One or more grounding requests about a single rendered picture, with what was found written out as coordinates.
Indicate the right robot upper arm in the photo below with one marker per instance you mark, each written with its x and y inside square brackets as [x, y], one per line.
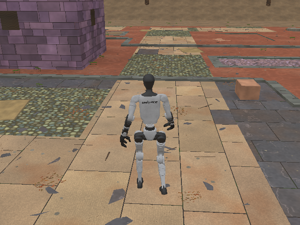
[166, 105]

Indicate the robot right hand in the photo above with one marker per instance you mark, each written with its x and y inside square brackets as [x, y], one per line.
[171, 126]

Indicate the right robot foot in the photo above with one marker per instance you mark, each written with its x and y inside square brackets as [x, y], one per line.
[163, 191]

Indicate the robot left hand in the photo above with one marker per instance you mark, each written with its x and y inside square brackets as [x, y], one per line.
[123, 141]

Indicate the right robot forearm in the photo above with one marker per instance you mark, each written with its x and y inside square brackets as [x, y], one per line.
[170, 120]

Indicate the left robot upper arm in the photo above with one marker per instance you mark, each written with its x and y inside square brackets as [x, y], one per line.
[132, 107]

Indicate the left robot shin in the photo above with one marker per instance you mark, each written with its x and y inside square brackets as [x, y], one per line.
[139, 168]

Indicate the left robot forearm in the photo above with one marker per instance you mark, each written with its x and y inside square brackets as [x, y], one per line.
[126, 127]

